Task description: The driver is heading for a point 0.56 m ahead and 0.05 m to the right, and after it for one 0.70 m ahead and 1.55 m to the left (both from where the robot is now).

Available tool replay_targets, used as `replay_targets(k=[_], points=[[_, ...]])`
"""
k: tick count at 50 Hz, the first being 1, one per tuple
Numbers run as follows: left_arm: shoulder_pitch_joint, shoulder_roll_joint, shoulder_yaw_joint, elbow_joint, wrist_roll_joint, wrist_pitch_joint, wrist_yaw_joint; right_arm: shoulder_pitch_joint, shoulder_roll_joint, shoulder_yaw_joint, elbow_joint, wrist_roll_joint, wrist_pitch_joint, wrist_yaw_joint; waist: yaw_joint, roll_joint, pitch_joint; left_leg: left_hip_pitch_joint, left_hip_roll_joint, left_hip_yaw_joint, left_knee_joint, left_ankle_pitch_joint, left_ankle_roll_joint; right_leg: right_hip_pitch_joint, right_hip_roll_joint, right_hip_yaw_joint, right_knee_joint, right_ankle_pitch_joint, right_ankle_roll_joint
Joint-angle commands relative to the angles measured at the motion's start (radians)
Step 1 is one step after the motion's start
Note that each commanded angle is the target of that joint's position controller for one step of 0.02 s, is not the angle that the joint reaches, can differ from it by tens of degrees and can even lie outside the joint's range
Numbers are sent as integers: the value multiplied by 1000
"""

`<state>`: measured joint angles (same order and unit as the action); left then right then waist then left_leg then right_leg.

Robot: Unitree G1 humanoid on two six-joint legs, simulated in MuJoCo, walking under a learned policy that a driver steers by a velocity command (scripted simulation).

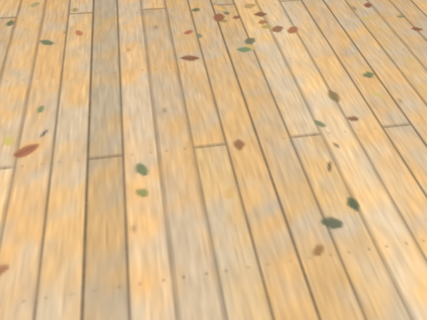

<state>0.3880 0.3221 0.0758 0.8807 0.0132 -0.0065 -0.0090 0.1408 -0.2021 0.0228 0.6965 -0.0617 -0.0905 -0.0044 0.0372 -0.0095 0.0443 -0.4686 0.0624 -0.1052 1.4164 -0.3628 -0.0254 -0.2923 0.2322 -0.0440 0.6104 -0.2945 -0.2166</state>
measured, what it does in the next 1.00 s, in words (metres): walks ahead: left foot, then right foot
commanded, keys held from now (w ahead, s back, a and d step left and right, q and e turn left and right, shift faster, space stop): w+e+shift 0.36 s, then q+shift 0.64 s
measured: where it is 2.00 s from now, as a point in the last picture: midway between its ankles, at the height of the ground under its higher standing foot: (231, 269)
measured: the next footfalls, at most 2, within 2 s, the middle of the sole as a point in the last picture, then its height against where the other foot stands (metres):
left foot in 0.26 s outside the picture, level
right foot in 0.64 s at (267, 265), level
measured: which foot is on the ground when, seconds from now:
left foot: up 0.00-0.24, down 0.26-0.64, up 0.66-1.00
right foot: down 0.00-0.28, up 0.30-0.62, down 0.64-1.00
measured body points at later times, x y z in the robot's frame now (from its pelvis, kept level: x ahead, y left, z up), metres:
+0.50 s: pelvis +0.44 +0.04 +0.03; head +0.47 +0.03 +0.48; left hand +0.75 +0.20 -0.04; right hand +0.31 -0.22 -0.09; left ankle +0.44 +0.18 -0.71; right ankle +0.45 -0.08 -0.64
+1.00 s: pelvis +0.62 -0.01 +0.02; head +0.66 -0.01 +0.47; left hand +0.76 +0.25 -0.09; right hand +0.74 -0.30 -0.08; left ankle +0.69 +0.09 -0.68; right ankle +0.64 -0.13 -0.71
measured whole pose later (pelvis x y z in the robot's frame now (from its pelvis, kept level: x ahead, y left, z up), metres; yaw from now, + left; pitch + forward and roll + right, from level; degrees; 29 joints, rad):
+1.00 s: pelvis +0.62 -0.01 +0.02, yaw -4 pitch +0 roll -1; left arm 0.21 0.27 0.04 0.74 0.03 -0.03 0.02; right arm 0.17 -0.30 -0.08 0.69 -0.01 0.09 0.04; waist 0.00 0.00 0.07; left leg -0.50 0.05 0.08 0.81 -0.27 0.00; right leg -0.28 -0.10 -0.25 0.52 -0.23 -0.01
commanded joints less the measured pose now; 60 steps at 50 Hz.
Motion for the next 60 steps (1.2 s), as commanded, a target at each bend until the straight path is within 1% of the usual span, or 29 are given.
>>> replay_targets(k=[1,5,9,11,12,13,14,15,16,18,21,24,26,28,31,32,33,34,36,38,42,45,51,52,53,54,55,57,60], points=[[-57,123,21,-96,-8,-63,10,24,-159,-28,-91,-18,30,3,-99,123,83,-160,67,39,-203,7,-47,-99,-284,521,-457,4,-156],[-17,146,38,-94,-14,-82,-1,-182,-110,-4,-172,23,31,24,-5,38,77,-3,36,110,-642,366,-51,-141,-182,387,-457,284,-80],[35,168,55,-87,-19,-76,-7,-224,-142,-14,-195,40,23,17,50,-34,0,69,-32,102,-858,448,-14,97,-225,427,-360,533,-16],[10,201,63,-97,-11,-75,1,-96,-211,-45,-158,40,17,0,-14,-42,-101,235,-85,87,-901,331,2,191,-229,443,-173,766,32],[-36,237,69,-106,-4,-77,-2,71,-258,-68,-120,46,11,-13,-122,-38,-195,411,-85,90,-898,249,11,171,-216,430,28,808,54],[-100,207,60,-126,1,-87,-5,303,-311,-95,-65,36,8,-33,-245,-22,-297,667,-9,44,-851,139,27,31,-180,396,296,701,72],[-105,36,15,-169,-6,-96,-1,466,-378,-117,-34,-6,3,-48,-259,212,-404,902,257,-264,-916,-271,55,-218,-94,302,645,5,73],[11,-2,-14,-232,-47,-91,-3,324,-428,-130,-51,-17,8,-32,-103,495,-466,912,431,-839,-1169,-450,137,-434,-79,214,814,-207,89],[-56,76,-11,-188,-14,-67,7,176,-298,-115,-87,-8,16,-24,-103,267,-294,754,375,-735,-1183,-581,151,-500,-181,184,847,-76,81],[-160,98,-2,-192,16,-44,-20,143,-197,-92,-57,0,23,-16,-96,53,-127,532,284,-377,-1163,-223,127,-464,-254,137,760,19,101],[-208,7,-29,-236,35,-24,-41,247,-129,-64,57,17,-16,5,-54,79,-21,387,217,-147,-1138,523,148,-426,-253,160,673,-43,134],[-253,-2,-47,-276,39,-35,-38,223,-181,-70,97,45,-42,26,-9,122,-10,331,171,13,-1169,900,156,-368,-200,145,382,26,159],[-297,-12,-69,-279,34,-46,-58,159,-199,-73,99,60,-30,31,9,143,-24,206,64,118,-1197,848,124,-125,-191,22,73,225,165],[-305,-4,-73,-264,27,-50,-62,227,-236,-83,131,69,-21,34,-1,144,-38,190,79,68,-1192,820,127,41,-170,15,-7,360,163],[-139,72,-51,-185,62,-67,-25,262,-266,-93,143,84,-9,23,76,63,-105,231,30,52,-880,828,72,258,-203,58,-135,496,128],[-75,131,-39,-179,80,-77,-6,291,-242,-90,117,89,-3,19,86,-21,-194,122,-35,77,-642,470,48,426,-381,175,-84,897,110],[-40,183,-25,-214,77,-73,3,462,-118,-67,103,117,20,-1,29,-232,-441,-16,-133,113,-217,-306,29,653,-761,451,15,1455,-33],[-39,147,-19,-226,6,-54,6,468,-205,-89,120,101,49,-24,54,-135,-541,-18,-122,31,-110,-310,44,607,-735,439,13,1482,-65],[-180,35,-45,-237,-7,-44,21,376,-200,-100,107,68,73,-19,-11,-85,-309,-112,-52,57,-155,-184,30,400,-622,297,-105,1082,-13],[-212,5,-52,-224,-5,-44,42,342,-172,-106,99,44,105,-2,-51,-118,-167,-82,-32,78,-189,-112,-1,212,-559,189,-205,935,10],[-245,10,-38,-222,7,-55,49,290,-117,-112,49,42,152,8,-99,-109,-158,-43,-19,104,-239,-36,-16,82,-571,79,-280,740,-16],[-277,10,-32,-223,15,-51,46,198,-102,-104,-7,44,171,34,-102,-152,-127,33,13,125,-447,106,6,-1,-545,-37,-296,509,34],[-213,88,11,-216,6,-20,21,74,-151,-115,-82,47,175,57,-58,-120,-103,186,-31,212,-751,81,54,8,-598,-109,-157,194,121],[-185,89,15,-207,6,-8,18,100,-165,-121,-74,41,166,53,-67,-65,-106,246,-50,202,-828,101,71,-8,-568,-135,-63,91,161],[-128,75,18,-193,15,8,9,168,-219,-136,-52,30,148,40,-86,118,-90,319,9,47,-978,186,101,-87,-494,-187,159,-80,219],[-107,9,-2,-256,12,28,7,153,-390,-169,-90,33,136,24,-44,412,-41,360,287,-416,-1069,537,224,-376,-312,-200,434,-440,310],[-205,46,-4,-288,31,46,19,237,-405,-188,-94,44,139,20,-139,268,-128,363,309,-488,-1106,542,339,-406,-270,17,565,-430,305],[-218,48,-3,-277,6,38,28,124,-326,-165,-96,43,152,7,-68,173,-52,290,187,-312,-1105,320,290,-404,-301,87,535,-208,283],[-185,66,5,-243,28,30,28,19,-251,-143,-133,56,158,5,-32,139,-103,259,82,-220,-1073,420,241,-310,-274,79,502,-80,275]])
